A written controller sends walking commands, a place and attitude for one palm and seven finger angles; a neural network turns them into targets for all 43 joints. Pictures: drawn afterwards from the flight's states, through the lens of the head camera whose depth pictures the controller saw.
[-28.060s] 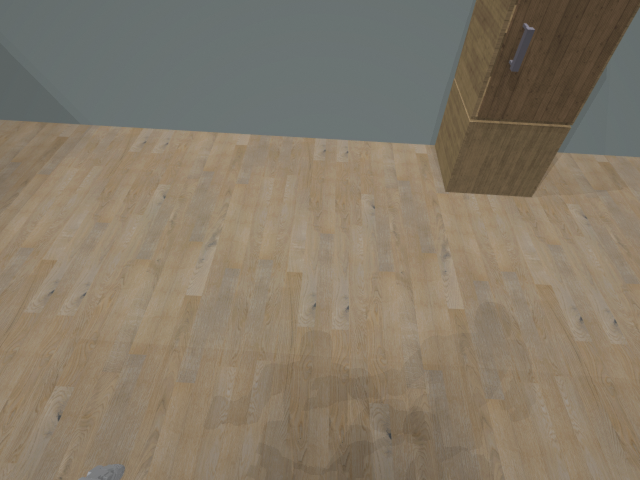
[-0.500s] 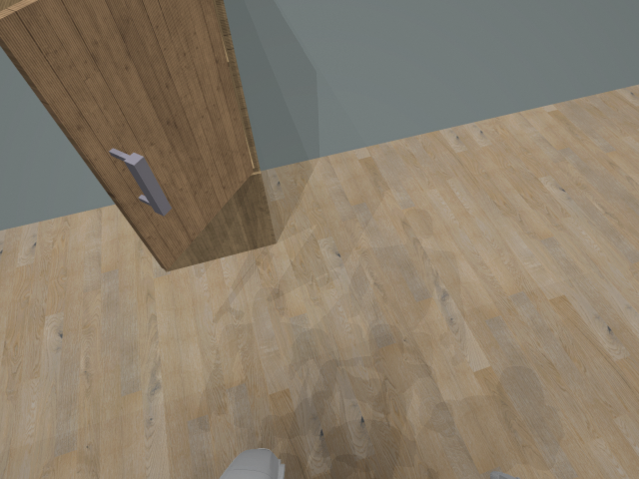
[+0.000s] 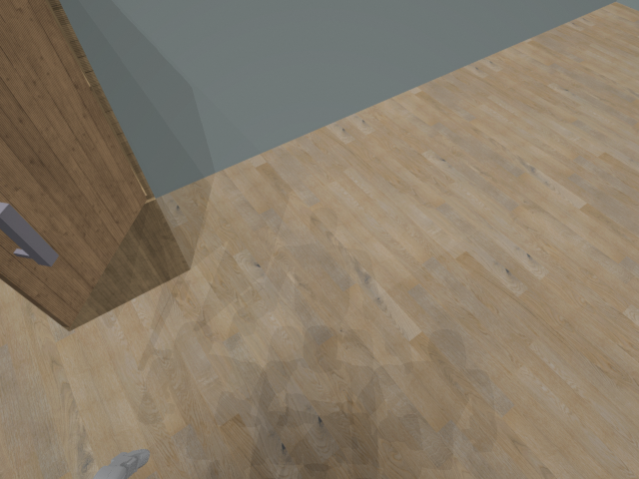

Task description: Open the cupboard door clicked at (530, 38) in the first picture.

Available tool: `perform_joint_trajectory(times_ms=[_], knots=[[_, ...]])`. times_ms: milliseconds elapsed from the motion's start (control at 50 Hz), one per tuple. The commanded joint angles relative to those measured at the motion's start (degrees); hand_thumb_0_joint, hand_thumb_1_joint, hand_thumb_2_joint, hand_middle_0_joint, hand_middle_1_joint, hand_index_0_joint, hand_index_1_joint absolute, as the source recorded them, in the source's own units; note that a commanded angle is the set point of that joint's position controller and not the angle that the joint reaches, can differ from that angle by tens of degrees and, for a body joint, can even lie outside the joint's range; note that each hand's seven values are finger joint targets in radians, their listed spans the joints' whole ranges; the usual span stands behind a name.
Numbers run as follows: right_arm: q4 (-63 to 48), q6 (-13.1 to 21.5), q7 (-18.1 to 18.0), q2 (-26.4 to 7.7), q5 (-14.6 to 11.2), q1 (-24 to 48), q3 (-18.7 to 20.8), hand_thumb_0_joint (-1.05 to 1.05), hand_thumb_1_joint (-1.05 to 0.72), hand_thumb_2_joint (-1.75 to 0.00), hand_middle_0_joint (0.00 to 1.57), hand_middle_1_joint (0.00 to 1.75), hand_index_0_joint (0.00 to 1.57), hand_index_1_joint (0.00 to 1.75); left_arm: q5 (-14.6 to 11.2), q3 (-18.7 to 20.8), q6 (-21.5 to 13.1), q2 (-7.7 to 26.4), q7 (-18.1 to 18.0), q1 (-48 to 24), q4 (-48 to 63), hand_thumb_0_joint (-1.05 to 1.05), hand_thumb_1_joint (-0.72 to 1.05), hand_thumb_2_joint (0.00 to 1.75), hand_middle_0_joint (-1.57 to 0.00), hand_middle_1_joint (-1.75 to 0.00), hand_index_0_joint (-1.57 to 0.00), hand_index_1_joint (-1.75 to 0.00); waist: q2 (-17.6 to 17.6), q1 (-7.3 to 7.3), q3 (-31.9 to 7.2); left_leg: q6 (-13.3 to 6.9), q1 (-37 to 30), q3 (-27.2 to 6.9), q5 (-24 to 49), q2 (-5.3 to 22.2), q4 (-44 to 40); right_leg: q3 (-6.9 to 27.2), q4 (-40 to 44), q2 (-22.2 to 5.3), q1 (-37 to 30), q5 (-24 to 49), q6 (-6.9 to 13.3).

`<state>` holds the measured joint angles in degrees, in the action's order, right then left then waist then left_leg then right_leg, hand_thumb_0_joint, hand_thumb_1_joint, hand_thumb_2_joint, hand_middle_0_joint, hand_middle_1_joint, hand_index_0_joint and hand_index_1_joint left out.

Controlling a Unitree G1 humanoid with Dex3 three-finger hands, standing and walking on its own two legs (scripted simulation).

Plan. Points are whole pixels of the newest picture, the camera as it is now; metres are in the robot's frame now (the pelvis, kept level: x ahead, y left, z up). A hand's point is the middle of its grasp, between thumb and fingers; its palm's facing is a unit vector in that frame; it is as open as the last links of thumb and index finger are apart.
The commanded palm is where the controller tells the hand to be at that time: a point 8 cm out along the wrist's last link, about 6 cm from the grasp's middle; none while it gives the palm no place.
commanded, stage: walk to a spot facing it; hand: left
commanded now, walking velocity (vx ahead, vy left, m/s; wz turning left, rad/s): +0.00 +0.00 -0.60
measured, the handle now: (12, 234) +0.44 +0.53 -0.04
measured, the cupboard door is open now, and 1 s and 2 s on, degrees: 45 45 45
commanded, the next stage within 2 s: turn to face it in 1.58 s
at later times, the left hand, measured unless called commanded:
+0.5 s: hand (247, 387) +0.25 +0.13 -0.14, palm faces -0.36 -0.92 -0.15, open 7.4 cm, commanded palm none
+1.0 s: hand (323, 334) +0.35 +0.02 -0.15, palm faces -0.44 -0.87 -0.22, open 7.3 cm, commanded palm none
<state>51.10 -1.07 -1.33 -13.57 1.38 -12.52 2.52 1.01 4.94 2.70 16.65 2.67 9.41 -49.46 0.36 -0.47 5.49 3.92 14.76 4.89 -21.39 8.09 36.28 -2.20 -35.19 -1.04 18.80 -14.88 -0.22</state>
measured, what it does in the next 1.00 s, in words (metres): walks ahead, turning right: left foot, then right foot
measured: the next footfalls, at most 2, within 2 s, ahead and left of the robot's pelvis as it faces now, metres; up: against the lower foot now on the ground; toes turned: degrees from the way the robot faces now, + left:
left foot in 0.26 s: +0.08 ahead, +0.12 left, +0.00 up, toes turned -5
right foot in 0.66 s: +0.18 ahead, -0.19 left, +0.00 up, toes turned -32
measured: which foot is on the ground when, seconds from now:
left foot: down 0.00-0.00, up 0.02-0.24, down 0.26-0.66, up 0.68-1.00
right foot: down 0.00-0.26, up 0.28-0.64, down 0.66-1.00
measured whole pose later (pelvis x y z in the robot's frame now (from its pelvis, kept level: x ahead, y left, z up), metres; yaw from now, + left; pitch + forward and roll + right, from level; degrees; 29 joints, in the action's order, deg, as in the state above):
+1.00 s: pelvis +0.23 -0.14 +0.02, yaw -31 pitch +2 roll +0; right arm 54.2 1.3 1.0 -10.4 1.4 -7.8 3.8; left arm 0.8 4.0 -3.3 11.2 0.5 17.0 -58.4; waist 0.2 -0.7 2.3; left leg 2.8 32.2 2.5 -11.7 6.6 47.0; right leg -1.3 -19.1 4.5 5.7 -15.1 5.3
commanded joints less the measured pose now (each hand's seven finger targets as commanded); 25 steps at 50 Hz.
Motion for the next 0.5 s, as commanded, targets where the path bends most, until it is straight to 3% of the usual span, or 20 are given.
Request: perform_joint_trajectory(times_ms=[0, 20, 40, 80, 100, 120, 160, 180, 200, 220, 240, 260, 280, 300, 320, 340, 380, 420, 480], knots=[[-7.5, 0.1, -0.5, -7.6, -0.9, 3.6, 1.3, 0.0, -0.9, -0.9, 0.2, 0.3, 0.2, 0.3, 0.3, 2.4, -1.5, 15.2, -2.1, 11.0, 0.1, 0.0, 0.9, 0.9, -0.2, -0.3, -0.2, -0.3, -14.1, -5.5, -8.5, -0.8, 18.5, -3.8, -16.0, -3.6, 27.5, 27.3, 14.3, -21.4, -15.6, 25.9, 14.4], [-6.9, 0.0, -0.6, -6.2, -1.0, 4.2, 1.8, 0.0, -0.9, -0.9, 0.2, 0.3, 0.2, 0.3, 0.5, 3.0, -1.2, 12.6, -2.9, 7.3, 0.8, 0.0, 0.9, 0.9, -0.2, -0.3, -0.2, -0.3, -16.3, -3.74, -9.2, -0.7, 20.8, -4.6, -13.2, -3.0, 30.1, 28.0, 14.5, -17.5, -15.9, 16.2, 14.3], [-6.2, 0.2, -0.5, -7.4, -0.7, 4.1, 1.8, 0.0, -0.9, -0.9, 0.2, 0.3, 0.2, 0.3, 0.6, 2.5, -1.2, 11.1, -3.2, 4.5, 1.6, 0.0, 0.9, 0.9, -0.2, -0.3, -0.2, -0.3, -17.3, -3.02, -9.6, -0.5, 20.6, -5.2, -10.6, -2.4, 29.4, 25.4, 14.2, -15.1, -15.0, 11.6, 13.4], [-5.4, 0.3, 0.3, -6.0, -0.5, 3.5, 1.5, 0.0, -0.9, -0.9, 0.2, 0.3, 0.2, 0.3, 0.7, 1.9, -1.4, 9.5, -3.2, 1.9, 2.4, 0.0, 0.9, 0.9, -0.2, -0.3, -0.2, -0.3, -11.3, -1.23, -8.6, -0.1, 15.1, -3.6, -7.7, -3.2, 23.1, 22.6, 15.3, -12.6, -9.2, 4.4, 11.9], [-5.1, 0.3, 0.6, -5.4, -0.5, 2.7, 1.4, 0.0, -0.9, -0.9, 0.2, 0.3, 0.2, 0.3, 0.8, 1.9, -1.4, 9.8, -3.0, 1.0, 2.6, 0.0, 0.9, 0.9, -0.2, -0.3, -0.2, -0.3, -10.4, -0.74, -7.3, -0.2, 12.4, -2.7, -6.8, -3.7, 19.2, 22.6, 16.6, -12.0, -5.7, -2.1, 11.8], [-4.8, 0.6, 0.9, -4.8, -0.6, 1.8, 1.5, 0.0, -0.9, -0.9, 0.2, 0.3, 0.2, 0.3, 1.0, 1.9, -1.6, 10.0, -2.8, 0.0, 2.5, 0.0, 0.9, 0.9, -0.2, -0.3, -0.2, -0.3, -8.5, -0.25, -6.2, -0.6, 8.7, -2.2, -7.0, -4.1, 14.2, 23.3, 17.6, -11.8, -2.4, -9.1, 11.8], [-3.1, 1.0, 1.1, -4.5, -0.4, -3.3, 1.6, 0.0, -0.9, -0.9, 0.2, 0.3, 0.2, 0.3, 0.9, 1.9, -1.6, 10.1, -2.2, -2.5, 3.0, 0.0, 0.9, 0.9, -0.2, -0.3, -0.2, -0.3, -8.9, 2.17, -4.1, -0.9, -0.6, 0.5, -3.4, -6.4, 5.1, 22.8, 18.6, -9.1, 6.2, -19.9, 10.8], [-1.7, 1.5, 0.9, -4.5, -0.3, -7.4, 1.5, 0.0, -0.9, -0.9, 0.2, 0.3, 0.2, 0.3, 0.7, 1.7, -1.6, 9.3, -1.9, -3.9, 3.0, 0.0, 0.9, 0.9, -0.2, -0.3, -0.2, -0.3, -8.4, 4.22, -4.0, -1.0, -7.1, 1.7, 0.0, -7.4, -1.8, 21.6, 16.7, -6.8, 10.2, -23.1, 9.3], [-0.2, 2.1, 0.4, -6.1, -0.2, -12.5, 1.7, 0.0, -0.9, -0.9, 0.2, 0.3, 0.2, 0.3, 0.4, 1.2, -1.5, 7.1, -1.5, -5.0, 3.5, 0.0, 0.9, 0.9, -0.2, -0.3, -0.2, -0.3, -4.4, 6.53, -4.3, -1.6, -15.4, 0.1, -1.2, -5.7, -9.3, 18.7, 11.2, -3.5, 16.5, -24.4, 6.9], [1.2, 2.7, -0.2, -11.0, 0.7, -17.6, 2.8, 0.0, -0.9, -0.9, 0.2, 0.3, 0.2, 0.3, 0.1, 0.1, -1.4, 2.4, -1.1, -4.9, 4.8, 0.0, 0.9, 0.9, -0.2, -0.3, -0.2, -0.3, 12.7, 8.27, -4.8, -5.4, -19.9, -17.5, -18.2, 6.8, -20.4, 11.5, -6.4, 4.0, 25.0, -24.4, 3.6], [1.0, 3.6, -1.2, -15.9, 1.4, -20.6, 3.3, 0.0, -0.9, -0.9, 0.2, 0.3, 0.2, 0.3, -0.2, 0.0, -1.8, 0.9, -0.7, -8.4, 7.8, 0.0, 0.9, 0.9, -0.2, -0.3, -0.2, -0.3, 18.9, 8.94, -2.8, -12.2, -17.2, -37.6, -26.3, 22.8, -30.0, 4.1, -20.8, 4.3, 31.0, -22.1, 0.9], [0.5, 4.0, -1.0, -16.1, 1.4, -17.9, 3.2, 0.0, -0.9, -0.9, 0.2, 0.3, 0.2, 0.3, 0.6, 0.8, -2.4, 2.6, 0.2, -11.2, 8.3, 0.0, 0.9, 0.9, -0.2, -0.3, -0.2, -0.3, 8.3, 7.68, -0.5, -15.2, -10.4, -39.8, -25.6, 24.1, -32.1, 7.7, -28.1, -0.3, 29.4, -15.9, 1.2], [-0.2, 4.4, -0.6, -13.5, 1.4, -14.4, 2.4, 0.0, -0.9, -0.9, 0.2, 0.3, 0.2, 0.3, 1.2, 1.2, -2.6, 2.3, 0.6, -9.5, 6.6, 0.0, 0.9, 0.9, -0.2, -0.3, -0.2, -0.3, 5.1, 4.77, 1.1, -12.6, -6.6, -32.2, -20.9, 19.5, -30.9, 6.4, -32.6, -1.1, 27.7, -10.6, 1.0], [-0.6, 4.7, -0.6, -10.7, 1.1, -10.7, 1.5, 0.0, -0.9, -0.9, 0.2, 0.3, 0.2, 0.3, 1.3, 1.2, -2.4, 1.3, 1.0, -6.9, 4.8, 0.0, 0.9, 0.9, -0.2, -0.3, -0.2, -0.3, 6.0, 2.34, 2.0, -9.9, -5.5, -22.7, -12.8, 15.4, -29.3, 5.1, -34.5, -2.3, 26.8, -5.1, 0.5], [-0.7, 5.1, -0.7, -8.2, 0.7, -9.0, 0.6, 0.0, -0.9, -0.9, 0.2, 0.3, 0.2, 0.3, 1.3, 0.8, -2.2, 0.4, 1.5, -5.1, 3.7, 0.0, 0.9, 0.9, -0.2, -0.3, -0.2, -0.3, 8.8, 1.22, 1.1, -8.1, -6.4, -14.4, -3.6, 12.0, -27.4, 3.5, -33.9, -3.1, 25.6, -1.6, 0.0], [0.4, 5.4, -0.8, -6.9, 0.6, -10.7, 0.2, 0.0, -0.9, -0.9, 0.2, 0.3, 0.2, 0.3, 1.1, 0.4, -1.9, -0.9, 1.7, -4.8, 3.0, 0.0, 0.9, 0.9, -0.2, -0.3, -0.2, -0.3, 9.3, 1.46, -0.1, -7.3, -8.5, -8.4, 6.0, 9.9, -25.7, 2.5, -33.2, -2.7, 24.9, 0.9, -0.3], [2.6, 5.9, -0.9, -5.8, 0.4, -15.3, -0.1, 0.0, -0.9, -0.9, 0.2, 0.3, 0.2, 0.3, 0.9, -0.4, -2.1, -2.6, 1.6, -5.4, 2.8, 0.0, 0.9, 0.9, -0.2, -0.3, -0.2, -0.3, 8.6, 2.3, -3.6, -7.3, -14.9, -2.4, 21.9, 8.8, -22.3, 0.4, -30.0, -2.2, 25.1, 1.9, -0.3], [4.1, 5.9, -0.9, -5.5, 0.6, -18.5, 0.1, 0.0, -0.9, -0.9, 0.2, 0.3, 0.2, 0.3, 0.8, -1.0, -2.4, -3.4, 1.6, -8.7, 3.4, 0.0, 0.9, 0.9, -0.2, -0.3, -0.2, -0.3, 7.8, 3.88, -3.7, -7.9, -18.3, 0.8, 29.0, 9.5, -20.5, -1.9, -23.7, -2.3, 24.8, 1.5, 0.0], [5.5, 5.4, -0.6, -5.5, 0.9, -20.3, 0.2, 0.0, -0.9, -0.9, 0.2, 0.3, 0.2, 0.3, 0.6, -1.4, -2.3, -3.9, 1.7, -13.7, 4.2, 0.0, 0.9, 0.9, -0.2, -0.3, -0.2, -0.3, 9.0, 5.22, -1.1, -8.4, -14.9, 4.2, 27.1, 10.9, -21.5, -4.3, -12.4, -2.1, 19.1, 1.0, 0.8]])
